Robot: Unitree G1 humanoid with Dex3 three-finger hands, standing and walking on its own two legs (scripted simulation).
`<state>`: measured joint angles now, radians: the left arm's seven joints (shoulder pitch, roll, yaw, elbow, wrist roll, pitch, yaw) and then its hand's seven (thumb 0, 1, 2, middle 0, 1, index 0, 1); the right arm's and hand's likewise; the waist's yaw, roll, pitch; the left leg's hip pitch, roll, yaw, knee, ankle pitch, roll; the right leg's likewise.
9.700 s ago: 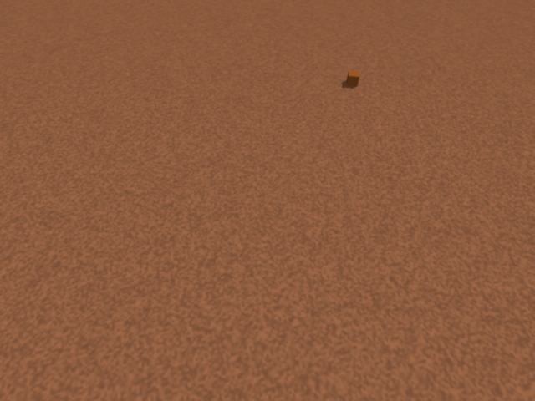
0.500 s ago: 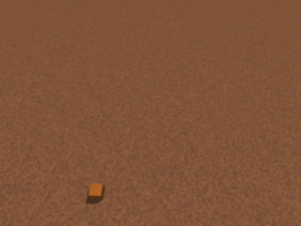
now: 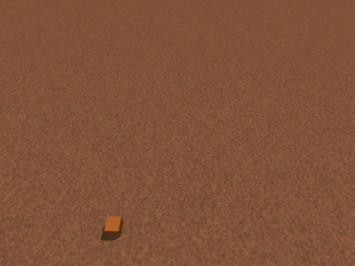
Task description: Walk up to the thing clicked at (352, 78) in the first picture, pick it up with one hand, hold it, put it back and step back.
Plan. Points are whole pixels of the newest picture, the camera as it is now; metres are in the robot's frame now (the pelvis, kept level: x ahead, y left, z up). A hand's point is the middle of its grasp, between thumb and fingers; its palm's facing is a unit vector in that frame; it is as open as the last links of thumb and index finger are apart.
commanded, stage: stand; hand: left
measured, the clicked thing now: (114, 225) +0.45 +0.33 -0.75
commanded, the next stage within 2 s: walk up in 0.24 s
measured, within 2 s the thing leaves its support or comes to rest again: neither
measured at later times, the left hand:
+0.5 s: hand out of the picture +0.04 +0.34 -0.16, palm faces -0.01 -0.89 -0.46, open 7.4 cm
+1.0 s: hand out of the picture +0.14 +0.35 -0.17, palm faces -0.07 -0.91 -0.41, open 7.4 cm
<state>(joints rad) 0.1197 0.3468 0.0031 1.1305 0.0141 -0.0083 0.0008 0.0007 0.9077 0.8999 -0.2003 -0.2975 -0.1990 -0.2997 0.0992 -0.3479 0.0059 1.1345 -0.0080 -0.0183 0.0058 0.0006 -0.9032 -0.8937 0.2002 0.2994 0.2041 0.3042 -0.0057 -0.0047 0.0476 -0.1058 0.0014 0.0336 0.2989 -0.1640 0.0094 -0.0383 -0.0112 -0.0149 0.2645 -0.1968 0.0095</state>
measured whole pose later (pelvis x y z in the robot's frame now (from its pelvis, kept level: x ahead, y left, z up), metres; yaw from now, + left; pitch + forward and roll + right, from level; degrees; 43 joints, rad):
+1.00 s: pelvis +0.03 +0.07 -0.03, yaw -1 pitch -3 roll -1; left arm 0.14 0.40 0.08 0.91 0.04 0.04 -0.03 0.00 0.91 0.90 -0.20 -0.30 -0.20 -0.30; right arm 0.16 -0.41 -0.06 0.90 0.00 0.00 -0.04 0.00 -0.90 -0.89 0.20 0.30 0.21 0.30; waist -0.01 0.02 0.17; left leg -0.33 0.08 -0.04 0.78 -0.40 -0.02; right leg -0.27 0.03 -0.04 0.68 -0.35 -0.04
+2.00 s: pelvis +0.02 +0.05 +0.00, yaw -1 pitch -3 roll +0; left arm 0.10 0.34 0.03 1.13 0.01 -0.01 -0.02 0.00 0.91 0.90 -0.20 -0.30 -0.20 -0.30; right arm 0.12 -0.35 0.01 1.12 -0.01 -0.02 0.01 0.00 -0.90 -0.89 0.20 0.30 0.20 0.30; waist 0.00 0.00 0.06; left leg -0.11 0.00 -0.02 0.32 -0.16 -0.01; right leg -0.10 0.03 -0.04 0.29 -0.14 -0.03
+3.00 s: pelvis +0.05 +0.06 +0.00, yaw -1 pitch -1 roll +0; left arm 0.11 0.34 0.00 1.15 0.01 -0.02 0.00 0.00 0.91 0.90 -0.20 -0.30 -0.20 -0.30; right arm 0.10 -0.35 0.01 1.14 -0.01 -0.02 0.01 0.00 -0.90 -0.89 0.20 0.30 0.20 0.30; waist 0.00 0.00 0.04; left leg -0.09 -0.01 -0.01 0.30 -0.18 0.01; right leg -0.08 0.02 -0.03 0.28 -0.17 -0.02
